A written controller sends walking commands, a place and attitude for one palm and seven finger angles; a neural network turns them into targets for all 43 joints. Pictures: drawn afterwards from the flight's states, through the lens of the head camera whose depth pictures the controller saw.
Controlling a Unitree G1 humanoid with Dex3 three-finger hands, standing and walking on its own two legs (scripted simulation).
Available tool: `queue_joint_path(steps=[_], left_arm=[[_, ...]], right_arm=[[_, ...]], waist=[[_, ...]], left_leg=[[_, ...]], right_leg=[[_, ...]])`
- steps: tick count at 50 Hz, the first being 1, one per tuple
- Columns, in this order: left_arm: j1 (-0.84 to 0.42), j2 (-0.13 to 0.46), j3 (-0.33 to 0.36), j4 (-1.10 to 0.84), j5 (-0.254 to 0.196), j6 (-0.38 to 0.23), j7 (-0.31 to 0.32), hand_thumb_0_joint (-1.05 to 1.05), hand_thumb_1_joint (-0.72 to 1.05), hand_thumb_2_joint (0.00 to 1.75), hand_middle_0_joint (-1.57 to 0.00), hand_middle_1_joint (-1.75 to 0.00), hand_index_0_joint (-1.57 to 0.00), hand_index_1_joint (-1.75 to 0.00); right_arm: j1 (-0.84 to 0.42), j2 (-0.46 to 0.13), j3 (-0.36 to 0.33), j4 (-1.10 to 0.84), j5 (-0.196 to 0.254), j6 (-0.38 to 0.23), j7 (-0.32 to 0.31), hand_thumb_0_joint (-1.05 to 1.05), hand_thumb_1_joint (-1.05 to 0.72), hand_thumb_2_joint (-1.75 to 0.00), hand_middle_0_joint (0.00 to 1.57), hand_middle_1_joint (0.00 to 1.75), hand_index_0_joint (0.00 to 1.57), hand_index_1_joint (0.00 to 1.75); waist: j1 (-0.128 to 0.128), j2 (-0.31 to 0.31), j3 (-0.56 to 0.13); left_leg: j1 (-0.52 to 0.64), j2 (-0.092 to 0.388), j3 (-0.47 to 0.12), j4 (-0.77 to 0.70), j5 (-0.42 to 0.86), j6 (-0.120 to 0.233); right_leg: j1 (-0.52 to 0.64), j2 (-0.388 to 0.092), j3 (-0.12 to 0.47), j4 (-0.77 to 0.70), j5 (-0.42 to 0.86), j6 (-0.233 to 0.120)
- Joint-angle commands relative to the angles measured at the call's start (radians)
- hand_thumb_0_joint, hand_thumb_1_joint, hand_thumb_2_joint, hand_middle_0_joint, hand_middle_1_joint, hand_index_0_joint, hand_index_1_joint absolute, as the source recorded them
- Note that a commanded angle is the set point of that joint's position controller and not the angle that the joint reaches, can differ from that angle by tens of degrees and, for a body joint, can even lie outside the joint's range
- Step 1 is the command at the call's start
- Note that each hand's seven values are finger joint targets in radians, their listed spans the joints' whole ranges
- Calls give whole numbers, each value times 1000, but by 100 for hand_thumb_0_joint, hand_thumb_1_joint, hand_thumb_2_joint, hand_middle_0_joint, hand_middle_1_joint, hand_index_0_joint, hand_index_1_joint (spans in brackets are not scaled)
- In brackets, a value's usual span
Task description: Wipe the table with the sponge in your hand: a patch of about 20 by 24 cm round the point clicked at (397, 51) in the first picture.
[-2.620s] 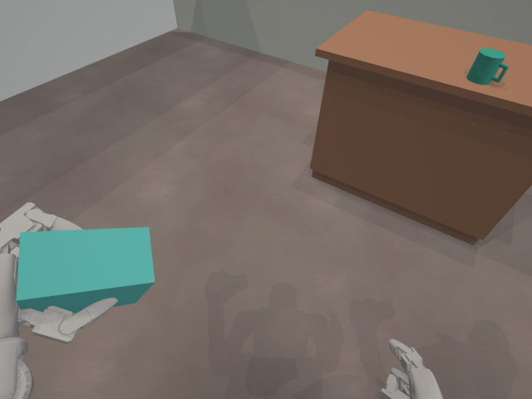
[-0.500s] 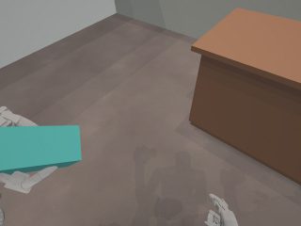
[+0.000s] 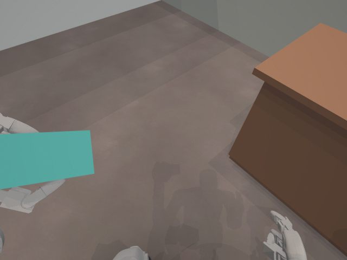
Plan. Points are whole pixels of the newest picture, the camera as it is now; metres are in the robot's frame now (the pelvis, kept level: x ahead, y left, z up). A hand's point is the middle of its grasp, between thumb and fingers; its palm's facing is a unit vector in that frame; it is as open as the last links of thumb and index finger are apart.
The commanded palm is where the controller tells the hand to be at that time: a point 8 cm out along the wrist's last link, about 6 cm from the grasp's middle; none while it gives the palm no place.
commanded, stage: walk to a spot facing it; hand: left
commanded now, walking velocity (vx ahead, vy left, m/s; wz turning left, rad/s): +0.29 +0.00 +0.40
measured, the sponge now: (56, 158) +0.24 +0.20 +0.18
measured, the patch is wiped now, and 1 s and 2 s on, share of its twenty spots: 0.00 0.00 0.00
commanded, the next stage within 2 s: none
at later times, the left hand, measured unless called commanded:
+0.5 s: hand (53, 147) +0.25 +0.21 +0.19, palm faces +0.59 -0.70 -0.41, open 10.2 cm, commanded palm +0.18 +0.25 +0.20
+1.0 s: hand out of the picture +0.17 +0.24 +0.22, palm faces +0.73 -0.52 -0.45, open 10.2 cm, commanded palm +0.11 +0.26 +0.20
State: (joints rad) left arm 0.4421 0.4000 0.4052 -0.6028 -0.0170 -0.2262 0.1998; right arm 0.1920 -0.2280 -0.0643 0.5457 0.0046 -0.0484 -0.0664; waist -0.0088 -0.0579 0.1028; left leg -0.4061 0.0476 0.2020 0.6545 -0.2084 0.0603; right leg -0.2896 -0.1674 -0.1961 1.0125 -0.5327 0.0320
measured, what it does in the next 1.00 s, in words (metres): walks ahead, turning left: right foot, then left foot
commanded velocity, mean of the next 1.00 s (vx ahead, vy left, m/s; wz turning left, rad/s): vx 0.07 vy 0.00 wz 0.55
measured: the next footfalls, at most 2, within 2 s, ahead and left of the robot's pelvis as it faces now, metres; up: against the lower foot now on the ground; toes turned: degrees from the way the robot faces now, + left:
right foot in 0.36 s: +0.18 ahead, -0.16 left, +0.00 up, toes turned +1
left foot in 0.72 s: +0.14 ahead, +0.09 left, +0.00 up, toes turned +31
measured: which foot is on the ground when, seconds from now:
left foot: down 0.00-0.36, up 0.38-0.70, down 0.72-1.00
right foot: up 0.00-0.34, down 0.36-0.72, up 0.74-1.00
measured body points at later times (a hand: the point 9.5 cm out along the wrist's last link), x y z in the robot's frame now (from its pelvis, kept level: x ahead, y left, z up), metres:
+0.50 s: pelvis +0.10 -0.06 +0.02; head +0.13 -0.08 +0.47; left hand +0.22 +0.24 +0.21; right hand +0.32 -0.26 -0.09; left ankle +0.06 +0.06 -0.62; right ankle +0.14 -0.16 -0.71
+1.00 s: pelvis +0.11 -0.07 +0.03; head +0.14 -0.04 +0.47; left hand +0.13 +0.26 +0.24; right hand +0.36 -0.14 -0.06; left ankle +0.11 +0.06 -0.71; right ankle +0.19 -0.19 -0.66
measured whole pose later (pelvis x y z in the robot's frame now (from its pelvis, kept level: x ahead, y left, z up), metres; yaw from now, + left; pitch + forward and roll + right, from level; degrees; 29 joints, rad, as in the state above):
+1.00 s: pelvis +0.11 -0.07 +0.03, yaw +31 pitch +1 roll -3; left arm 0.54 0.42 0.40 -0.66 -0.06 -0.18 0.14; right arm 0.20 -0.11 0.04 0.58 0.01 -0.10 -0.02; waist 0.00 0.03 0.06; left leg -0.36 0.05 -0.03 0.52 -0.17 0.00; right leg -0.44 -0.04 -0.08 0.89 -0.44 0.10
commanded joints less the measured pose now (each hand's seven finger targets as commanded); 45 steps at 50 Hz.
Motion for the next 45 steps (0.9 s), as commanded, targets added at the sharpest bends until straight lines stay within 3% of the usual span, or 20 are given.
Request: queue_joint_path(steps=[1,3,6,9,12,16,17,18,19,20,23,25,31,34,35,36,37,40,42,45], left_arm=[[-83,233,157,-262,7,-78,-19,0,10,130,-120,-160,-120,-160],[-2,196,151,-314,-12,-74,-30,0,10,130,-120,-160,-120,-160],[71,142,136,-290,-31,-70,-36,0,10,130,-120,-160,-120,-160],[42,94,96,-172,-37,-52,-43,0,10,130,-120,-160,-120,-160],[-37,65,47,-60,-27,-34,-49,0,10,130,-120,-160,-120,-160],[-122,58,-4,-37,-4,2,-51,0,10,130,-120,-160,-120,-160],[-153,82,-4,-50,7,9,-48,0,10,130,-120,-160,-120,-160],[-168,165,41,-61,11,21,-36,0,10,130,-120,-160,-120,-160],[-195,197,77,-99,-3,26,-19,0,10,130,-120,-160,-120,-160],[-158,176,61,-99,-6,20,-19,0,10,130,-120,-160,-120,-160],[-57,183,96,-176,-7,-13,-22,0,10,130,-120,-160,-120,-160],[-23,190,120,-183,-12,-14,-16,0,10,130,-120,-160,-120,-160],[88,159,141,-182,-34,0,12,0,10,130,-120,-160,-120,-160],[64,132,106,-199,-41,5,12,0,10,130,-120,-160,-120,-160],[23,139,101,-239,-45,-6,13,0,10,130,-120,-160,-120,-160],[20,148,104,-279,-54,-26,7,0,10,130,-120,-160,-120,-160],[9,170,109,-275,-45,-49,-7,0,10,130,-120,-160,-120,-160],[0,201,120,-321,-4,-58,-30,0,10,130,-120,-160,-120,-160],[51,162,105,-342,-26,-41,-34,0,10,130,-120,-160,-120,-160],[97,133,97,-300,-49,-17,-41,0,10,130,-120,-160,-120,-160]], right_arm=[[-68,-99,-20,-117,15,-55,22,0,-90,-90,20,30,20,30],[-71,-76,-11,-106,18,-63,27,0,-90,-90,20,30,20,30],[-57,-65,4,-87,12,-83,32,0,-90,-90,20,30,20,30],[-40,-68,11,-78,14,-94,16,0,-90,-90,20,30,20,30],[-33,-79,14,-59,10,-97,-3,0,-90,-90,20,30,20,30],[-65,-68,35,-60,9,-94,-16,0,-90,-90,20,30,20,30],[-60,-47,41,-61,11,-90,-14,0,-90,-90,20,30,20,30],[-74,-23,45,-73,8,-84,-16,0,-90,-90,20,30,20,30],[-116,-60,42,-85,-7,-93,-15,0,-90,-90,20,30,20,30],[-102,-65,33,-69,-12,-92,-7,0,-90,-90,20,30,20,30],[-133,-55,32,-75,-8,-56,-8,0,-90,-90,20,30,20,30],[-129,-49,27,-95,-9,-42,-16,0,-90,-90,20,30,20,30],[-77,-44,12,-156,-12,-27,-14,0,-90,-90,20,30,20,30],[-33,-60,-3,-153,-7,-20,-19,0,-90,-90,20,30,20,30],[-18,-66,-3,-158,-4,-20,-21,0,-90,-90,20,30,20,30],[-41,-102,-14,-165,-6,-32,-18,0,-90,-90,20,30,20,30],[-27,-114,-11,-155,-7,-50,-2,0,-90,-90,20,30,20,30],[-46,-122,-27,-112,7,-78,28,0,-90,-90,20,30,20,30],[-43,-104,-17,-107,12,-84,39,0,-90,-90,20,30,20,30],[-38,-88,2,-107,10,-92,40,0,-90,-90,20,30,20,30]], waist=[[-5,301,-288],[9,288,-240],[11,301,-230],[7,286,-200],[8,250,-157],[33,210,-155],[35,37,-164],[40,-287,-164],[53,-209,-176],[30,-178,-164],[23,-62,-129],[14,-76,-172],[47,-146,-239],[-5,-75,-288],[-35,27,-327],[-17,299,-325],[3,411,-306],[-8,284,-296],[-4,333,-278],[-1,349,-247]], left_leg=[[404,366,-675,-278,204,232],[262,286,-498,-315,56,174],[157,233,-386,-359,4,130],[114,213,-316,-393,-75,110],[96,220,-340,-383,-148,117],[39,150,-307,-170,-166,59],[-66,81,-241,32,-222,18],[-295,-55,-118,380,-414,-54],[-324,-39,-212,575,-387,-71],[-313,-10,-238,665,-315,-83],[-257,39,-201,680,-216,-125],[-181,47,-151,502,-206,-129],[-46,14,-19,78,-210,-116],[138,-37,-2,-155,-63,-107],[282,-7,-54,-228,92,-79],[424,230,-383,-247,575,52],[447,407,-666,-244,952,180],[419,323,-529,-204,704,159],[311,233,-406,-242,532,107],[167,188,-355,-300,364,69]], right_leg=[[-425,35,210,433,-31,12],[-391,24,178,338,67,24],[-281,41,121,141,152,35],[-169,64,70,-71,177,45],[-95,98,46,-222,132,54],[129,133,27,-555,186,45],[221,6,174,-689,184,-4],[316,-276,550,-765,246,-120],[264,-381,618,-771,328,-181],[226,-359,588,-756,355,-192],[167,-248,227,-675,668,-152],[195,-217,109,-628,824,-126],[251,-227,57,-525,946,-127],[198,-196,6,-335,908,-68],[99,-143,-10,-146,784,-22],[-159,7,-6,74,228,51],[-300,82,95,205,-193,55],[-388,63,186,225,-58,57],[-291,85,148,134,54,64],[-136,123,106,-24,115,71]])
